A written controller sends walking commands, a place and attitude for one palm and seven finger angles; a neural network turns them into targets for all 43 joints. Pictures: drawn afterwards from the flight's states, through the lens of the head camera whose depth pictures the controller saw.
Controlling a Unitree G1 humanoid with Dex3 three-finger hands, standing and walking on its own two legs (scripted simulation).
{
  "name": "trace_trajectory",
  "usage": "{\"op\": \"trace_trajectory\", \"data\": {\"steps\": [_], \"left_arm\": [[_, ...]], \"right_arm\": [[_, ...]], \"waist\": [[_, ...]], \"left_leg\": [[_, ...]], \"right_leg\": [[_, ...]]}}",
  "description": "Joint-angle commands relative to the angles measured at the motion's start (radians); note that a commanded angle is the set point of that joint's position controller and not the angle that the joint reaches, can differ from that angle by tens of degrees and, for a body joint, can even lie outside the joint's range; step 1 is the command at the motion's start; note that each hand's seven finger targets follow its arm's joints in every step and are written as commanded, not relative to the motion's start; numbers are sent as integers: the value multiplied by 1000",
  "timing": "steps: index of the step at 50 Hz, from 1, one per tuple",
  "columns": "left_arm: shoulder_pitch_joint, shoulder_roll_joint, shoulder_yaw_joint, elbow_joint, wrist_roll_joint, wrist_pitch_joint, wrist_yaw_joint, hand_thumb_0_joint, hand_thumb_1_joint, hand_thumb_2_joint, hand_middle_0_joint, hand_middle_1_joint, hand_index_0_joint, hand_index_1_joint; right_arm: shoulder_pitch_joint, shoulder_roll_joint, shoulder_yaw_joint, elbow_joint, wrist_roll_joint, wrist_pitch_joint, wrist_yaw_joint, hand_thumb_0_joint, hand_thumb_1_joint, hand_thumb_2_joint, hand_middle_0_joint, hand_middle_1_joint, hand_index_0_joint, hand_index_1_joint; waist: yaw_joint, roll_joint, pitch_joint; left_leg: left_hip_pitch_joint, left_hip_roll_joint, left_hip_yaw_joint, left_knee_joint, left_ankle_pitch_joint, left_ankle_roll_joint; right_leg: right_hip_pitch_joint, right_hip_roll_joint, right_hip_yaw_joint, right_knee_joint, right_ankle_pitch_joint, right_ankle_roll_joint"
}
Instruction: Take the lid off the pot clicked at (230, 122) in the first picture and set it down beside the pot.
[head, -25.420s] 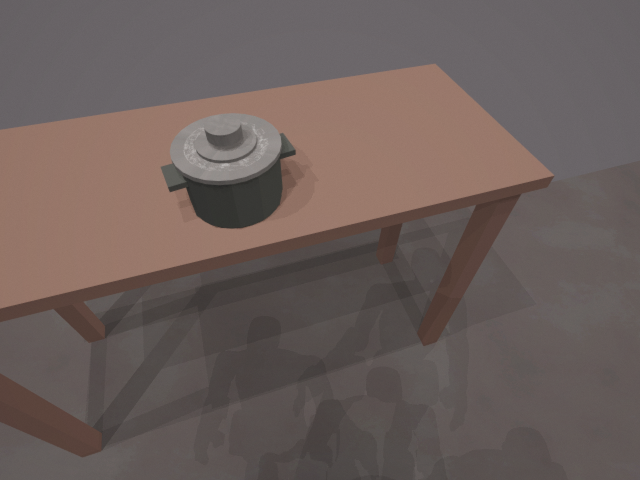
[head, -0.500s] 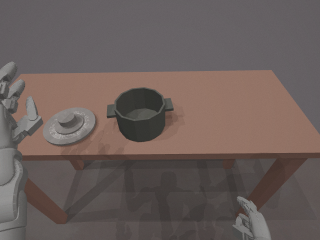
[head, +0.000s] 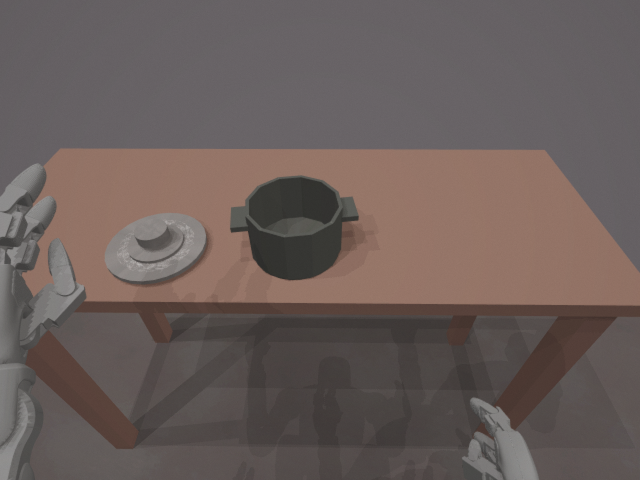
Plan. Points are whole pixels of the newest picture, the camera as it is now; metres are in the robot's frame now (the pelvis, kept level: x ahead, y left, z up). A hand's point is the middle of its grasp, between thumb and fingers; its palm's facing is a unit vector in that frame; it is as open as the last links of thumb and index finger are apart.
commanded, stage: draw the hand back to the body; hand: left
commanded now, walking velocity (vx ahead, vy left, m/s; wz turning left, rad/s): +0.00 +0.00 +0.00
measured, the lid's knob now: (152, 233) +0.46 +0.35 +0.03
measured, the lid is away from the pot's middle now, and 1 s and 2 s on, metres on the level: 0.25 0.25 0.25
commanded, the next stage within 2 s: step back with the hand held close in 0.28 s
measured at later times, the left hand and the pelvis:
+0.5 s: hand (74, 309) +0.19 +0.25 +0.20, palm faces +0.44 -0.80 -0.40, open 7.5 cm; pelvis +0.00 +0.00 +0.00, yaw +0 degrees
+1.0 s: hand (4, 380) +0.13 +0.27 +0.19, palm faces +0.40 -0.80 -0.46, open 7.5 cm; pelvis -0.07 +0.03 -0.02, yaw +0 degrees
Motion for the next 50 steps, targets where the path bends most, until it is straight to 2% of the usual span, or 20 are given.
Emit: {"op": "trace_trajectory", "data": {"steps": [1, 4, 6, 9, 14, 17, 19, 20, 21, 23, 24, 26, 29, 32, 35, 39, 42, 44, 47, 50], "left_arm": [[-80, 168, 86, -232, 3, -64, 15, 0, 900, 900, -200, -300, -200, -300], [-29, 163, 76, -284, 4, -65, 11, 0, 900, 900, -200, -300, -200, -300], [-4, 164, 79, -311, 10, -69, 15, 0, 900, 900, -200, -300, -200, -300], [-58, 195, 101, -332, 15, -72, 27, 0, 900, 900, -200, -300, -200, -300], [1, 143, 65, -287, 15, -62, 23, 0, 900, 900, -200, -300, -200, -300], [4, 146, 60, -290, 17, -61, 21, 0, 900, 900, -200, -300, -200, -300], [-16, 173, 82, -328, 17, -67, 26, 0, 900, 900, -200, -300, -200, -300], [-131, 335, 227, -414, 26, -115, 36, 0, 900, 900, -200, -300, -200, -300], [-5, 251, 173, -311, 28, -123, 31, 0, 900, 900, -200, -300, -200, -300], [89, 198, 119, -302, 35, -114, 20, 0, 900, 900, -200, -300, -200, -300], [94, 200, 121, -332, 34, -120, 15, 0, 900, 900, -200, -300, -200, -300], [150, 193, 113, -330, 31, -125, 14, 0, 900, 900, -200, -300, -200, -300], [227, 227, 152, -373, 24, -132, 17, 0, 900, 900, -200, -300, -200, -300], [282, 245, 180, -431, 19, -144, 23, 0, 900, 900, -200, -300, -200, -300], [323, 256, 199, -480, 12, -153, 33, 0, 900, 900, -200, -300, -200, -300], [323, 263, 215, -511, 10, -170, 47, 0, 900, 900, -200, -300, -200, -300], [290, 242, 208, -480, 15, -185, 56, 0, 900, 900, -200, -300, -200, -300], [266, 244, 216, -451, 20, -193, 64, 0, 900, 900, -200, -300, -200, -300], [220, 223, 201, -418, 29, -208, 69, 0, 900, 900, -200, -300, -200, -300], [193, 214, 182, -401, 36, -218, 72, 0, 900, 900, -200, -300, -200, -300]], "right_arm": [[-161, -102, -41, -174, -3, -66, -9, 0, -900, -900, 200, 300, 200, 300], [-164, -99, -41, -183, -2, -69, -8, 0, -900, -900, 200, 300, 200, 300], [-163, -96, -42, -183, -6, -76, -11, 0, -900, -900, 200, 300, 200, 300], [-155, -95, -39, -174, -7, -84, -17, 0, -900, -900, 200, 300, 200, 300], [-150, -91, -38, -173, -7, -87, -22, 0, -900, -900, 200, 300, 200, 300], [-154, -95, -41, -172, -10, -84, -22, 0, -900, -900, 200, 300, 200, 300], [-156, -93, -38, -175, -10, -87, -21, 0, -900, -900, 200, 300, 200, 300], [-162, -139, -36, -223, 1, -56, -14, 0, -900, -900, 200, 300, 200, 300], [-144, -114, -37, -207, -3, -35, -13, 0, -900, -900, 200, 300, 200, 300], [-131, -113, -49, -225, -2, -6, -2, 0, -900, -900, 200, 300, 200, 300], [-143, -116, -52, -236, 0, 3, 2, 0, -900, -900, 200, 300, 200, 300], [-123, -125, -66, -252, 6, 25, 3, 0, -900, -900, 200, 300, 200, 300], [-106, -127, -78, -277, 11, 50, 5, 0, -900, -900, 200, 300, 200, 300], [-96, -128, -91, -307, 17, 70, 6, 0, -900, -900, 200, 300, 200, 300], [-92, -127, -93, -321, 21, 76, 10, 0, -900, -900, 200, 300, 200, 300], [-79, -136, -97, -323, 21, 62, 12, 0, -900, -900, 200, 300, 200, 300], [-66, -140, -97, -317, 22, 40, 8, 0, -900, -900, 200, 300, 200, 300], [-60, -142, -97, -311, 24, 24, 5, 0, -900, -900, 200, 300, 200, 300], [-41, -144, -99, -310, 29, 3, 4, 0, -900, -900, 200, 300, 200, 300], [-32, -138, -98, -301, 26, -11, 0, 0, -900, -900, 200, 300, 200, 300]], "waist": [[3, 16, -65], [3, 3, -62], [7, 26, -66], [-1, 26, -55], [2, 18, -37], [5, -6, -49], [7, 11, -66], [-30, 11, -3], [-34, -64, -22], [-41, -116, -56], [-45, -69, -82], [-50, -32, -128], [-49, -30, -210], [-48, -33, -260], [-45, 17, -272], [-49, 89, -230], [-60, 127, -145], [-65, 117, -106], [-72, 73, -70], [-78, -4, -55]], "left_leg": [[25, -37, 29, -68, 104, 43], [32, -37, 32, -61, 93, 44], [25, -38, 32, -58, 84, 43], [32, -42, 29, -53, 72, 42], [35, -39, 31, -54, 81, 44], [36, -39, 31, -50, 100, 48], [41, -41, 26, -48, 100, 45], [-43, -47, 24, -1, 22, 69], [-57, -53, 6, 20, 31, 72], [-47, -48, 13, 51, 125, 69], [-37, -47, 22, 53, 160, 68], [-44, -31, 26, 44, 230, 66], [-24, -17, 28, 53, 383, 66], [-34, 3, 19, 60, 508, 66], [-72, 24, 4, 50, 520, 66], [-189, 44, -15, 14, 325, 71], [-365, 63, -32, -46, 2, 85], [-460, 66, -48, -68, -181, 93], [-534, 62, -66, -56, -352, 97], [-478, 33, -56, 10, -389, 87]], "right_leg": [[-73, 63, -76, -64, 80, -61], [-76, 66, -71, -70, 68, -58], [-76, 62, -68, -72, 57, -59], [-88, 65, -66, -79, 47, -60], [-93, 63, -68, -80, 49, -59], [-85, 61, -68, -79, 66, -56], [-73, 64, -66, -74, 66, -58], [-194, 22, 38, -117, 125, -57], [-186, 3, 30, -110, 131, -56], [-173, -13, 28, -89, 257, -52], [-166, -15, 25, -69, 315, -50], [-133, -13, 2, -26, 380, -40], [-87, -4, -27, 36, 489, -29], [-63, 6, -43, 94, 534, -20], [-60, 14, -51, 139, 475, -15], [-66, 21, -51, 176, 308, -16], [-41, 22, -50, 216, 194, -20], [-27, 24, -41, 223, 137, -23], [-53, 25, -29, 208, 28, -25], [-174, 3, 8, 113, -127, -36]]}}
